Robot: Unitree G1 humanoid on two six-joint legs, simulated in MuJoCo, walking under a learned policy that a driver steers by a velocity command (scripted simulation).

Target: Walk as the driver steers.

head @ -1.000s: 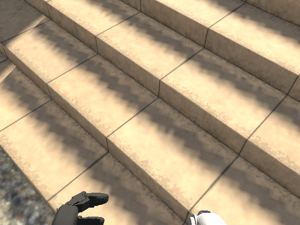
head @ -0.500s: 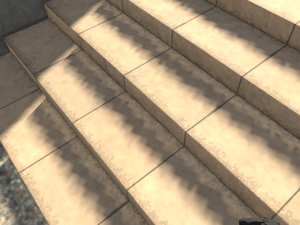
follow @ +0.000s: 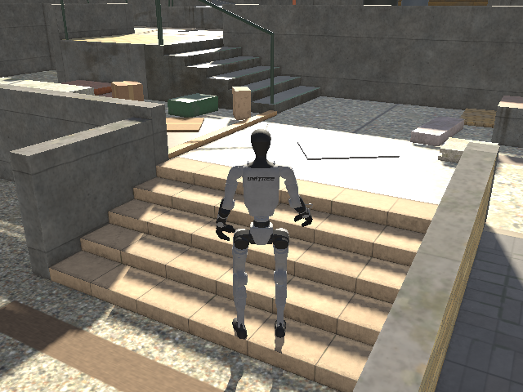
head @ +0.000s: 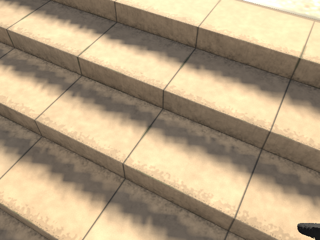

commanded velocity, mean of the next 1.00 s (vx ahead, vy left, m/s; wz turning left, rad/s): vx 0.00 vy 0.00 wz -0.37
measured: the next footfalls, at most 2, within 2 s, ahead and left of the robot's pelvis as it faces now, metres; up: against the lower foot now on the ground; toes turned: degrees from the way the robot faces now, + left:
left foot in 0.46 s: +0.05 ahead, +0.12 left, +0.00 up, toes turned -15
right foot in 0.74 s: -0.05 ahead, -0.10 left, +0.00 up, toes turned -20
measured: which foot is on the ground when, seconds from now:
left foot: down 0.00-0.02, up 0.04-0.44, down 0.46-1.00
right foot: down 0.00-0.48, up 0.50-0.72, down 0.74-1.00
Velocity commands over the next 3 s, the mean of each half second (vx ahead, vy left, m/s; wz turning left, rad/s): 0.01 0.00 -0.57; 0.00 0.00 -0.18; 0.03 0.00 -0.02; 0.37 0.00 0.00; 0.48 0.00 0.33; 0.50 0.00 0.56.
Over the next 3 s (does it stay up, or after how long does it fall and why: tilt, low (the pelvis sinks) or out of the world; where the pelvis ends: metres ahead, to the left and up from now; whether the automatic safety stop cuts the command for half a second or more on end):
stays up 0.65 -0.23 0.23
